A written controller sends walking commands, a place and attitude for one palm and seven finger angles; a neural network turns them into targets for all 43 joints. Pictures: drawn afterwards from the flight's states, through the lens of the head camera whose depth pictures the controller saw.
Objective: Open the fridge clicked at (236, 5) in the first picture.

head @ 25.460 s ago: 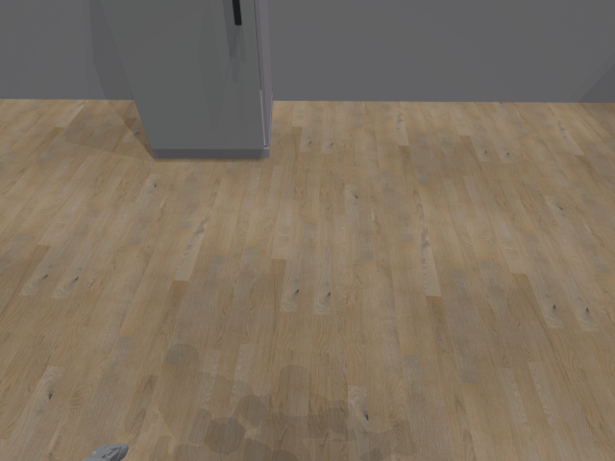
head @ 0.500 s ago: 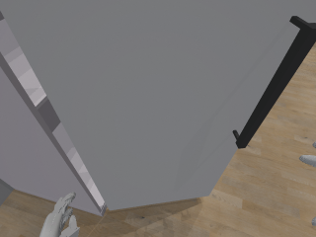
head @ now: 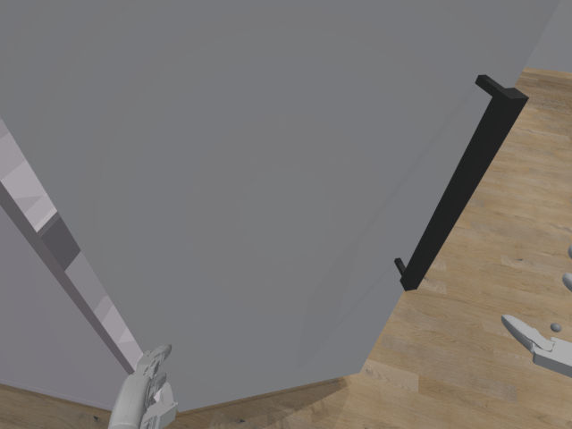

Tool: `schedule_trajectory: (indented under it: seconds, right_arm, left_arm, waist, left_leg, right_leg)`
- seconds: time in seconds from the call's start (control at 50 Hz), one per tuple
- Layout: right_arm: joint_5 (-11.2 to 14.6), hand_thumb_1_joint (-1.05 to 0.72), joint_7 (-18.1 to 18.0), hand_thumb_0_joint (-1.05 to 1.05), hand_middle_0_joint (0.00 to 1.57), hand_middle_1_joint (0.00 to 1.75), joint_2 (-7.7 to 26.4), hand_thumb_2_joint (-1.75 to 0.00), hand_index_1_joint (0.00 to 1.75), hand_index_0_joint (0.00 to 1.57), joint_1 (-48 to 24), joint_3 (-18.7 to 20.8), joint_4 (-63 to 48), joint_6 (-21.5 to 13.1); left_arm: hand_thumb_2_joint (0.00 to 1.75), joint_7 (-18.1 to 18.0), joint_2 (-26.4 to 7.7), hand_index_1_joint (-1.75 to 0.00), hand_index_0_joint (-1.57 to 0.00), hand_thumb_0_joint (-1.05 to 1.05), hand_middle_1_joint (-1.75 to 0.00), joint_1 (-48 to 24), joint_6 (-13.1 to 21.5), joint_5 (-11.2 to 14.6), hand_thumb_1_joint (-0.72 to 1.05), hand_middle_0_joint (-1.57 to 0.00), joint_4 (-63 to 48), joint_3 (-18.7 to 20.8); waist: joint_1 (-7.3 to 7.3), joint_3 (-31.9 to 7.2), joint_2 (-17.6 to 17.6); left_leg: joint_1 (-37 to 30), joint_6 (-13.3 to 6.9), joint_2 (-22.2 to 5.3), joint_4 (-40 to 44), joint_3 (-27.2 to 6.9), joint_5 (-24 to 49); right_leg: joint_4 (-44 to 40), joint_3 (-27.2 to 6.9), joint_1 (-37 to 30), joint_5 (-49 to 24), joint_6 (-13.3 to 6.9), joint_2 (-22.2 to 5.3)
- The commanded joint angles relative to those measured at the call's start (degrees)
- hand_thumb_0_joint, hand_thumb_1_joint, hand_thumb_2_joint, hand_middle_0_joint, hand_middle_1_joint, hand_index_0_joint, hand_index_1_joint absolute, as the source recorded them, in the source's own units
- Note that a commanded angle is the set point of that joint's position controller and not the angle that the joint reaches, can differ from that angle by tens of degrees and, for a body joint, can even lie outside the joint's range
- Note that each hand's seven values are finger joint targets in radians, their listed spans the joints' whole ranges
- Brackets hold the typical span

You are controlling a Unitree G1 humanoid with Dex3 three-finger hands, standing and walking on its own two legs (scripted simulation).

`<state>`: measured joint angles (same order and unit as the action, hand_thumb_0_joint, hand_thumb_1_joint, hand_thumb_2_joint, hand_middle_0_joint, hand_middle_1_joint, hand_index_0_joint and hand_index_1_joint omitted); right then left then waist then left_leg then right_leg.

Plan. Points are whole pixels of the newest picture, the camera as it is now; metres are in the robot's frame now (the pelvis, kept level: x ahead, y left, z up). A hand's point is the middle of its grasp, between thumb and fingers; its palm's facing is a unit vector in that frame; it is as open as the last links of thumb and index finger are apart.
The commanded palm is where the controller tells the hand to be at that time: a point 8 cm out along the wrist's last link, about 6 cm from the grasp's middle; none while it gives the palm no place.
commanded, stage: draw the hand back to the body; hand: right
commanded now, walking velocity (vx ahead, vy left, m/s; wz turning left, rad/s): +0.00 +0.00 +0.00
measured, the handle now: (439, 204) +0.40 -0.23 +0.13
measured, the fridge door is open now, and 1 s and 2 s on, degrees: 66 66 66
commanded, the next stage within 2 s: step back with the hand held close in 0.64 s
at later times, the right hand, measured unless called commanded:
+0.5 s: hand (540, 321) +0.20 -0.26 +0.16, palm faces +0.47 +0.77 -0.43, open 7.6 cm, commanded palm +0.15 -0.29 +0.18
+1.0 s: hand (533, 317) +0.20 -0.26 +0.16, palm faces +0.38 +0.81 -0.44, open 7.4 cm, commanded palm +0.14 -0.29 +0.18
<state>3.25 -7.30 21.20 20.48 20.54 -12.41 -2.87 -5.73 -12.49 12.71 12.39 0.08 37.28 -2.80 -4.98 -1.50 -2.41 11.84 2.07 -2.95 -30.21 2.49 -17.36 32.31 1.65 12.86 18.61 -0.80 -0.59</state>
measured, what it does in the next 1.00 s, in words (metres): stands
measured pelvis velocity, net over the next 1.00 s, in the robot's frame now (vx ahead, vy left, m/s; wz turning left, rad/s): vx -0.02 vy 0.00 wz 0.04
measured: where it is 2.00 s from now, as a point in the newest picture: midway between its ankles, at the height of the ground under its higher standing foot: outside the picture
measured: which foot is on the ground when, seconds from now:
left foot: down 0.00-1.00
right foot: down 0.00-1.00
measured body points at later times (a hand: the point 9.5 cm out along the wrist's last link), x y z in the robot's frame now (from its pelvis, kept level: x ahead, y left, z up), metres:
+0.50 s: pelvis +0.01 +0.02 +0.00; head -0.01 +0.04 +0.45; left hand +0.19 +0.24 -0.08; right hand +0.16 -0.30 +0.18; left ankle -0.01 +0.14 -0.73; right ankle -0.01 -0.11 -0.73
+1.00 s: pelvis -0.02 +0.00 +0.00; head +0.00 +0.00 +0.45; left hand +0.16 +0.24 -0.07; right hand +0.17 -0.30 +0.18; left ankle -0.01 +0.14 -0.73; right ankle -0.01 -0.11 -0.73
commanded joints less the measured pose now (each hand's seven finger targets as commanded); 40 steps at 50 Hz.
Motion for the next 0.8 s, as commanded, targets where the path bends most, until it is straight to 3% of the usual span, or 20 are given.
schedule_trajectory:
  seconds: [0.0,0.06,0.14,0.2,0.24,0.32,0.36,0.42,0.44,0.52,0.58,0.64,0.72,0.74,0.76,0.78]
  right_arm:
    - [0.1,-0.47,-0.8,0.0,0.22,0.55,11.8,-0.69,0.55,0.22,-3.7,6.5,-16.6,-3.5]
    - [0.3,-0.57,-0.4,0.0,0.21,0.49,12.0,-0.74,0.49,0.21,-1.0,7.3,-18.4,-3.5]
    - [0.3,-0.72,-0.2,0.0,0.21,0.41,12.1,-0.81,0.41,0.21,0.9,8.1,-19.5,-3.9]
    - [0.3,-0.83,-0.1,0.0,0.2,0.34,11.8,-0.87,0.34,0.2,0.9,7.7,-23.0,-4.4]
    - [0.3,-0.9,-0.1,0.0,0.2,0.3,11.7,-0.9,0.3,0.2,2.2,7.8,-22.7,-4.5]
    - [0.4,-0.9,0.0,0.0,0.2,0.3,11.6,-0.9,0.3,0.2,2.6,8.3,-20.1,-4.4]
    - [0.3,-0.9,0.1,0.0,0.2,0.3,11.4,-0.9,0.3,0.2,1.8,7.8,-20.6,-4.6]
    - [0.4,-0.9,0.1,0.0,0.2,0.3,11.9,-0.9,0.3,0.2,0.5,7.9,-21.1,-4.9]
    - [0.2,-0.9,0.0,0.0,0.2,0.3,11.6,-0.9,0.3,0.2,0.4,7.5,-21.6,-5.1]
    - [0.4,-0.9,-0.1,0.0,0.2,0.3,12.3,-0.9,0.3,0.2,0.3,8.0,-21.5,-5.2]
    - [0.2,-0.9,-0.2,0.0,0.2,0.3,12.0,-0.9,0.3,0.2,-0.2,7.8,-21.7,-5.3]
    - [0.4,-0.9,-0.1,0.0,0.2,0.3,11.3,-0.9,0.3,0.2,0.9,7.5,-19.1,-5.1]
    - [0.4,-0.9,0.2,0.0,0.2,0.3,11.8,-0.9,0.3,0.2,-0.9,7.6,-19.9,-5.4]
    - [0.3,-0.9,0.5,0.0,0.2,0.3,8.6,-0.9,0.3,0.2,-2.4,3.5,-22.1,-5.7]
    - [0.4,-0.9,-0.6,0.0,0.2,0.3,15.5,-0.9,0.3,0.2,-11.8,11.0,-25.8,-8.7]
    - [-0.1,-0.9,-0.3,0.0,0.2,0.3,11.9,-0.9,0.3,0.2,-4.9,8.7,-19.2,-9.2]
  left_arm:
    - [0.9,0.1,-6.9,-0.3,-0.2,0.0,-0.3,-5.5,2.6,0.1,0.9,-0.2,-9.2,3.7]
    - [0.9,0.4,-6.7,-0.3,-0.2,0.0,-0.3,-5.6,1.7,0.1,0.9,-0.2,-9.4,3.9]
    - [0.9,0.4,-6.6,-0.3,-0.2,0.0,-0.3,-6.1,1.2,0.1,0.9,-0.2,-9.4,4.1]
    - [0.9,0.5,-6.2,-0.3,-0.2,0.0,-0.3,-6.3,1.4,0.1,0.9,-0.2,-9.7,4.2]
    - [0.9,0.4,-6.3,-0.3,-0.2,0.0,-0.3,-6.3,1.3,0.1,0.9,-0.2,-9.5,4.2]
    - [0.9,-0.1,-6.5,-0.3,-0.2,0.0,-0.3,-6.6,0.4,0.2,0.9,-0.2,-9.3,4.6]
    - [0.9,-0.1,-6.3,-0.3,-0.2,0.0,-0.3,-6.5,0.3,0.3,0.9,-0.2,-9.5,4.5]
    - [0.9,-0.5,-6.4,-0.3,-0.2,0.0,-0.3,-7.0,0.5,0.2,0.9,-0.2,-9.4,4.5]
    - [0.9,-0.4,-6.2,-0.3,-0.2,0.0,-0.3,-7.0,0.8,0.2,0.9,-0.2,-9.3,4.5]
    - [0.9,-0.6,-6.3,-0.3,-0.2,0.0,-0.3,-7.3,1.2,0.1,0.9,-0.2,-9.2,4.4]
    - [0.9,-0.5,-5.9,-0.3,-0.2,0.0,-0.3,-7.3,1.6,0.1,0.9,-0.2,-9.0,4.2]
    - [0.9,-0.6,-5.9,-0.3,-0.2,0.0,-0.3,-7.3,1.4,0.1,0.9,-0.2,-8.8,4.2]
    - [0.9,-0.7,-6.3,-0.3,-0.2,0.0,-0.3,-7.7,1.5,0.2,0.9,-0.2,-8.9,4.2]
    - [0.9,-0.5,-5.9,-0.3,-0.2,0.0,-0.3,-8.0,1.9,0.1,0.9,-0.2,-9.3,3.9]
    - [0.9,-0.3,-6.6,-0.3,-0.2,0.0,-0.3,-7.9,0.5,0.6,0.9,-0.2,-10.3,3.8]
    - [0.9,-0.2,-5.9,-0.3,-0.2,0.0,-0.3,-6.8,-0.4,0.1,0.9,-0.2,-8.5,3.8]
  waist:
    - [0.73,-5.9,-2.1]
    - [0.45,-6.3,-1.2]
    - [0.21,-4.7,-0.6]
    - [0.37,-5.9,-2.4]
    - [0.24,-5.1,-0.8]
    - [0.39,-3.4,1.8]
    - [0.49,-3.9,0.3]
    - [0.51,-3.8,0.7]
    - [0.56,-4.2,-0.9]
    - [0.35,-3.5,0.8]
    - [0.45,-3.3,-1.8]
    - [0.51,-1.3,1.1]
    - [0.46,-1.5,0.1]
    - [0.91,-1.7,-1.6]
    - [2.86,4.4,0.6]
    - [3.73,3.5,5.8]
  left_leg:
    - [-2.7,-2.9,1.2,3.5,0.8,15.0]
    - [-4.2,-2.9,1.0,3.9,0.7,18.6]
    - [-3.8,-2.7,0.9,5.0,0.8,19.4]
    - [-4.3,-2.6,0.8,4.8,0.6,19.4]
    - [-3.8,-2.6,0.7,5.5,0.8,20.1]
    - [-3.2,-2.5,0.7,5.9,0.8,18.2]
    - [-2.7,-2.4,0.5,5.9,0.5,17.6]
    - [-2.7,-2.4,0.5,6.4,0.5,15.7]
    - [-2.6,-2.4,0.4,6.4,0.3,15.6]
    - [-2.7,-2.4,0.4,6.9,0.3,14.6]
    - [-2.3,-2.5,0.4,6.6,0.2,13.7]
    - [-1.8,-2.4,0.4,7.2,0.4,13.3]
    - [-1.5,-2.5,0.4,7.7,0.2,10.4]
    - [-1.5,-2.5,0.3,7.6,0.0,10.4]
    - [3.1,-2.8,-2.5,12.3,-8.3,13.3]
    - [3.8,-3.4,-4.2,13.1,-9.1,13.3]
  right_leg:
    - [-6.7,-1.6,-4.3,-22.4,0.0,-1.7]
    - [-6.5,-1.0,-5.0,-25.9,-0.2,-1.9]
    - [-6.5,-0.2,-4.8,-24.5,-0.5,-1.8]
    - [-6.5,0.1,-5.7,-24.4,-0.6,-1.8]
    - [-6.3,0.4,-5.4,-23.6,-0.8,-1.7]
    - [-6.7,0.8,-4.5,-20.4,-1.0,-1.8]
    - [-6.5,0.9,-4.6,-19.0,-1.1,-1.7]
    - [-6.7,0.9,-4.8,-17.3,-1.3,-1.6]
    - [-6.5,0.9,-5.1,-17.0,-1.2,-1.5]
    - [-6.7,0.8,-4.7,-15.9,-1.4,-1.5]
    - [-6.9,0.8,-4.8,-15.2,-1.2,-1.4]
    - [-7.0,0.7,-3.9,-14.5,-1.3,-1.6]
    - [-7.6,0.7,-4.5,-12.7,-1.3,-1.7]
    - [-7.5,0.4,-4.9,-12.5,-1.3,-1.4]
    - [-5.2,1.3,-1.5,-7.1,-2.0,-2.4]
    - [-3.2,0.7,-1.8,-5.4,-2.0,-1.7]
